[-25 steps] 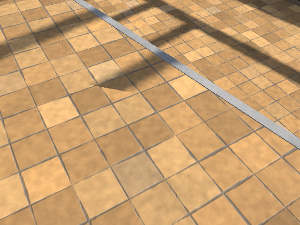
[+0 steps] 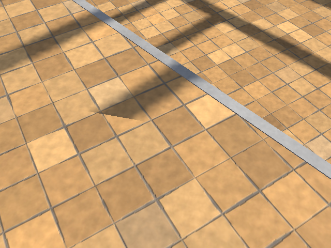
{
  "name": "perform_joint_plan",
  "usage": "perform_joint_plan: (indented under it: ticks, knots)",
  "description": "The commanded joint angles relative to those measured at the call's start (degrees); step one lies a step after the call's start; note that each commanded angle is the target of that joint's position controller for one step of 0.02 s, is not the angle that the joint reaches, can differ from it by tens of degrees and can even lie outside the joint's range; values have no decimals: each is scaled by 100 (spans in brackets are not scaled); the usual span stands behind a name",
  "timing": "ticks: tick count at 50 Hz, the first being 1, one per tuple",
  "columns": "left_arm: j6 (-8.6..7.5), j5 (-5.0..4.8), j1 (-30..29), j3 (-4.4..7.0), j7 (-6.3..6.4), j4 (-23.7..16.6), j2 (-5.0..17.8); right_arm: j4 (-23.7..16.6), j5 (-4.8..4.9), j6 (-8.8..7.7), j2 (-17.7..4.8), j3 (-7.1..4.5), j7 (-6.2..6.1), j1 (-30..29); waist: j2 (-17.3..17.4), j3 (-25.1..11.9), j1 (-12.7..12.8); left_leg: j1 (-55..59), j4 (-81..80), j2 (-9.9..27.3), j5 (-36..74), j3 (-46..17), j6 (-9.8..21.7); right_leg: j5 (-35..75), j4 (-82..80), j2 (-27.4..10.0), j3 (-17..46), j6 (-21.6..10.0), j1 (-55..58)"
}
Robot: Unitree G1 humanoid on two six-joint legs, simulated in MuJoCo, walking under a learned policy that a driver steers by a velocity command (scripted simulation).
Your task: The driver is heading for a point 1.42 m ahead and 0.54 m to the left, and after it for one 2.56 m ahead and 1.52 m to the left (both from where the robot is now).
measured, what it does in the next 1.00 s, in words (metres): walks ahead, turning left: left foot, then right foot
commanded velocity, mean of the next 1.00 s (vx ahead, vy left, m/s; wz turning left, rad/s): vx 0.50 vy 0.00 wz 0.51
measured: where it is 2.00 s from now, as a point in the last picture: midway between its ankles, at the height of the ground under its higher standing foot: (90, 154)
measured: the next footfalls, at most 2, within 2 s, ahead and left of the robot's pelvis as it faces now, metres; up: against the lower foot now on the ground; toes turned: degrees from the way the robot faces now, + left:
left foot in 0.42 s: +0.37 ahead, +0.12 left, +0.00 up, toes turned +16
right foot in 0.94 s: +0.73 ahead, +0.07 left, +0.00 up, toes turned +32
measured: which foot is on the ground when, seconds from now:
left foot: up 0.00-0.40, down 0.42-0.96, up 0.98-1.00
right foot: down 0.00-0.42, up 0.44-0.92, down 0.94-1.00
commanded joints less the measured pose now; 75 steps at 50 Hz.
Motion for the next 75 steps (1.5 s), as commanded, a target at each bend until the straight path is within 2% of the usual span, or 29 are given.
perform_joint_plan:
  ticks: [1,9,14,18,20,21,22,23,25,27,31,41,44,46,47,48,49,50,51,52,54,58,64,68,70,72,73,74,75]
  knots:
    - [-282,-27,352,136,12,-100,475,-114,-58,106,-341,-95,80,499,-497,-165,-11,-648,-44,387,290,-254,-30,247,-2098,-1704,1668,-614,460]
    - [-304,-54,869,126,40,291,449,-483,-27,162,-153,-80,209,-1122,-547,197,285,-1785,-1770,429,1817,134,-197,1515,-2205,-1339,121,-258,1219]
    - [-283,-31,1389,116,173,599,553,-850,-74,146,-25,20,320,-2166,-478,293,598,-1624,-3126,276,1950,764,-37,2543,-1920,-1567,-244,-182,2004]
    - [-156,7,1320,160,288,731,826,-819,-127,159,-232,-73,285,-1777,-707,-90,252,-749,-3446,-308,810,1137,400,5342,-674,-1755,-555,-50,2609]
    - [-73,5,1201,178,312,731,968,-502,-158,102,-499,-237,207,-651,-724,-720,-253,632,-3874,-641,535,1042,723,5398,1038,-1775,-667,-32,2306]
    - [-76,-15,1044,168,296,606,962,-239,-236,78,-836,-393,126,307,-449,-1227,-727,2079,-4160,-206,369,308,1034,4070,2562,-1665,-719,99,1251]
    - [-130,-155,1271,29,158,218,335,-309,-254,116,-1483,-590,31,498,926,-1878,-483,4101,-4193,1608,158,-2541,1898,-454,4821,-767,-679,427,-1336]
    - [-185,-126,672,132,138,11,752,-380,-47,190,-1483,-598,25,548,441,-2164,-609,4287,-5008,2065,525,-4233,2180,-1922,5731,-147,516,483,-2266]
    - [-322,-125,121,64,101,-160,656,-261,51,192,-1076,-513,-44,20,-186,-726,-265,2899,-5240,1594,1699,-2507,1682,-848,4893,-752,830,415,-2510]
    - [-173,62,282,71,85,-90,615,-274,89,126,-759,-415,-82,-399,-370,-316,217,1828,-5433,1005,2563,-1707,1312,-768,4163,-957,862,539,-1850]
    - [119,149,181,44,-7,-176,455,-242,112,-40,-908,-429,-41,-247,-157,-351,348,1245,-5632,594,2844,-1302,1226,-443,3411,-967,697,801,-1626]
    - [40,34,-1909,-44,-61,-912,537,-84,28,-5,-1027,-464,-99,804,178,-82,-404,2158,-5288,597,2884,-1775,903,887,1063,-582,739,768,-2147]
    - [-34,-1,-1589,-11,-41,-906,707,-190,-3,-8,-1174,-502,-167,541,277,-112,-130,2038,-4957,706,3110,-2001,649,581,427,-434,864,588,-1187]
    - [-115,-11,-410,104,62,-544,951,-274,5,-43,-1279,-524,-120,211,111,-569,443,1599,-3845,398,3892,-1859,392,283,3,-175,733,387,550]
    - [-192,66,402,190,143,-384,1209,-307,51,-89,-1102,-478,-58,212,-283,-1133,806,1065,-2550,-27,3308,-1517,251,-33,-181,-684,1170,197,1800]
    - [-196,218,1045,280,235,-431,1671,-501,183,-114,-481,-325,-49,535,-1200,-1991,836,-81,-805,-584,602,-889,97,-1255,-448,-2321,3056,-122,3179]
    - [-103,149,698,337,210,-438,1810,-620,147,-81,-621,-329,-56,930,-2204,-2202,393,-1181,68,-890,-1402,-555,45,-1627,-1291,-2952,5360,-617,3260]
    - [-53,95,189,236,185,-551,1212,-392,0,26,-898,-365,-94,761,-1058,-1237,238,-1488,467,-370,-873,-602,56,-2231,-1327,-2756,4734,-581,2407]
    - [-54,43,-96,135,160,-567,792,-390,-44,59,-882,-363,-27,373,-459,-626,249,-1386,298,-183,-399,-481,22,-1870,-1395,-2426,3750,-484,1675]
    - [-66,56,-204,85,148,-522,633,-414,-39,92,-771,-351,24,221,-437,-365,171,-1219,35,-16,-174,-414,-22,-1123,-1518,-2139,2964,-338,1233]
    - [-158,19,-32,75,143,-332,616,-429,-130,220,-656,-330,124,152,-795,-217,103,-1015,-152,136,-21,-293,-95,-14,-1646,-1834,2022,-235,867]
    - [-362,-46,370,109,37,-38,664,-608,-125,274,-469,-258,221,-315,-741,-228,106,-1402,-492,90,472,-385,-134,1219,-1829,-1795,1365,-414,1034]
    - [-332,-72,721,103,0,320,685,-942,-124,181,-242,-60,303,-1601,-725,10,315,-1177,-2590,118,1492,188,-256,1698,-1984,-1487,442,-339,1054]
    - [-246,-72,1190,133,30,640,866,-1070,-132,142,-300,-5,277,-2095,-753,97,437,-795,-3389,117,1148,577,-78,2211,-1778,-1734,477,-352,1532]
    - [-172,-65,1245,144,53,760,952,-1011,-161,101,-379,-27,217,-1946,-787,1,320,-395,-3690,-52,703,693,107,3210,-1289,-1804,430,-318,1834]
    - [-105,-108,1249,105,69,846,906,-526,-229,-12,-544,-133,124,-648,-552,-729,-262,1364,-4306,-337,854,768,371,4024,349,-1521,89,-149,1597]
    - [-116,-130,1144,30,66,664,726,-280,-334,-52,-928,-260,43,353,-120,-1409,-666,2835,-4400,639,309,-311,649,2488,1808,-1313,-52,-11,547]
    - [-130,-230,1539,-116,-18,383,70,-230,-307,-22,-1534,-409,-43,711,1275,-2075,-482,4476,-4871,2426,154,-3132,1439,-1617,3886,-303,-176,260,-1674]
    - [-82,-89,1072,90,62,436,806,-225,-49,39,-1392,-419,-83,616,499,-1822,-588,4045,-5165,2316,405,-3373,1427,-1881,4450,-340,643,201,-2222]
Over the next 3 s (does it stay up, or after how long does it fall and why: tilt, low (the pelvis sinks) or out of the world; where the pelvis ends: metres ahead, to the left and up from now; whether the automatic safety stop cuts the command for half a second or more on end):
stays up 1.44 0.60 0.00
